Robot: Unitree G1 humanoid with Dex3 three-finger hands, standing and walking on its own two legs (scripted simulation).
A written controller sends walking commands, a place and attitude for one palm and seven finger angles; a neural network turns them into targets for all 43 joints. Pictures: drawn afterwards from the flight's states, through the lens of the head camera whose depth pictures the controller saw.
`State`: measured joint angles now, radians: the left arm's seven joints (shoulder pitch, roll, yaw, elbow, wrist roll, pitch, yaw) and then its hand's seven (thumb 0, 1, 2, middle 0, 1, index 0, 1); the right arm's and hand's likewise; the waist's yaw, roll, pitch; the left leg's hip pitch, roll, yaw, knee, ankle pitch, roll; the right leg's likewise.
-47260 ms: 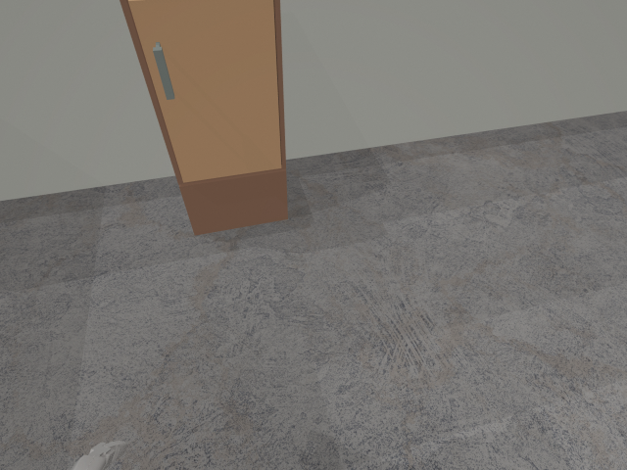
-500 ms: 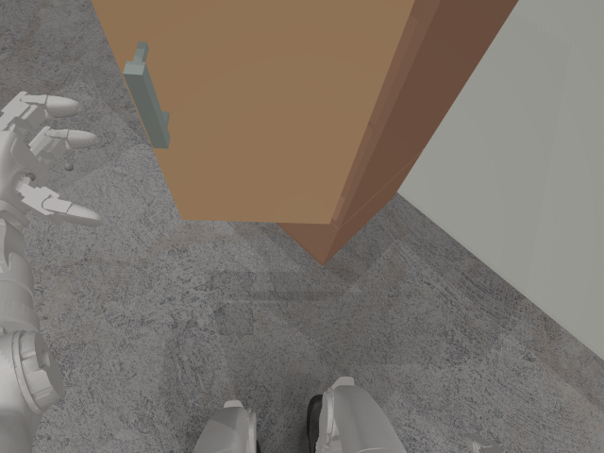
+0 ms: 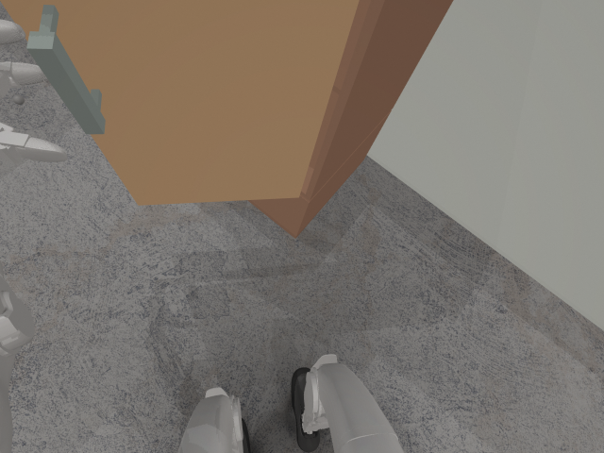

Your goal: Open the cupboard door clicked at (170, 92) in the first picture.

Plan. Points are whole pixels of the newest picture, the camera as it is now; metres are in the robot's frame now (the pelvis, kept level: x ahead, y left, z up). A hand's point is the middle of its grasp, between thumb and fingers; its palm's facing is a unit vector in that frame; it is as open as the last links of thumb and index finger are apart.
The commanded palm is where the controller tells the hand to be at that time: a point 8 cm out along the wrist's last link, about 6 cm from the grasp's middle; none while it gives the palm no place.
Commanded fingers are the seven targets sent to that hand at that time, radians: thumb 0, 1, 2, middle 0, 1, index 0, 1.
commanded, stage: move the hooked fingers beside the handle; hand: left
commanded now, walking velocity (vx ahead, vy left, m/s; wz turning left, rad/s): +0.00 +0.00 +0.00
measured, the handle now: (74, 76) +0.57 +0.21 +0.06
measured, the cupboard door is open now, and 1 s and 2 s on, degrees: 45 45 45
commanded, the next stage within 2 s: slide the fingers in behind the handle in 0.78 s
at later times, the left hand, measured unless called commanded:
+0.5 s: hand out of the picture +0.50 +0.28 +0.07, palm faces -0.01 -1.00 -0.03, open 13.9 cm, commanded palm +0.49 +0.31 +0.06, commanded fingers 0.00 -0.50 0.30 -0.30 -1.20 -0.30 -1.20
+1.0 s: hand (14, 110) +0.51 +0.26 +0.06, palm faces -0.03 -1.00 -0.02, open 13.9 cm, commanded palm +0.50 +0.30 +0.06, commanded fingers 0.00 -0.50 0.30 -0.30 -1.20 -0.30 -1.20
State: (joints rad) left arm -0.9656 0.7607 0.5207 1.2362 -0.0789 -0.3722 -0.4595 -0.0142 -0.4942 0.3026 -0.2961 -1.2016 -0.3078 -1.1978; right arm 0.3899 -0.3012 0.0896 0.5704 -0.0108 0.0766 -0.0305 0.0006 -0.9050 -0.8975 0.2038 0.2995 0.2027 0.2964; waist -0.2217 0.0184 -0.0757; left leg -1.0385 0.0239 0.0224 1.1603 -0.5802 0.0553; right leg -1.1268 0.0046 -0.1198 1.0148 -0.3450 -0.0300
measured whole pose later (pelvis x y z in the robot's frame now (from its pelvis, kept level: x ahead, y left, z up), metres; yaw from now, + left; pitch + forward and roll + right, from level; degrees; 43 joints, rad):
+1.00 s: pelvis +0.00 +0.01 +0.00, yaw +0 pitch +26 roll -5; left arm -0.90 0.71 0.49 1.17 -0.12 -0.37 -0.47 -0.01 -0.49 0.30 -0.29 -1.20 -0.30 -1.20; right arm 0.41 -0.28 0.09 0.58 -0.01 0.11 -0.01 0.00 -0.90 -0.90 0.20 0.30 0.20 0.30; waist -0.20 0.03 -0.09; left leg -1.03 0.02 0.02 1.15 -0.58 0.07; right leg -1.11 0.01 -0.12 0.99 -0.34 -0.02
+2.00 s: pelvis +0.01 +0.00 +0.01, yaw +0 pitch +25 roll -3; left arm -0.86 0.53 0.42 1.12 -0.10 -0.44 -0.31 -0.01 -0.49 0.30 -0.29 -1.20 -0.31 -1.20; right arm 0.38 -0.28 0.06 0.58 -0.02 0.08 0.00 0.00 -0.91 -0.90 0.20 0.30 0.20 0.30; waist -0.18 0.02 -0.10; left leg -0.98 0.02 0.03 1.13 -0.58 0.05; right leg -1.08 0.01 -0.10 1.01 -0.35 -0.03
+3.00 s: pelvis +0.01 +0.00 +0.01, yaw +1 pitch +25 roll -3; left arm -0.88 0.51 0.38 1.15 -0.10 -0.45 -0.27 -0.01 0.21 0.60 -0.35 -1.28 -0.34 -1.27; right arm 0.38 -0.28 0.05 0.59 -0.03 0.08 0.01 0.00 -0.91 -0.90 0.20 0.30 0.20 0.30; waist -0.18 0.03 -0.11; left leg -0.99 0.01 0.02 1.13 -0.58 0.05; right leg -1.09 0.00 -0.11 1.01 -0.36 -0.03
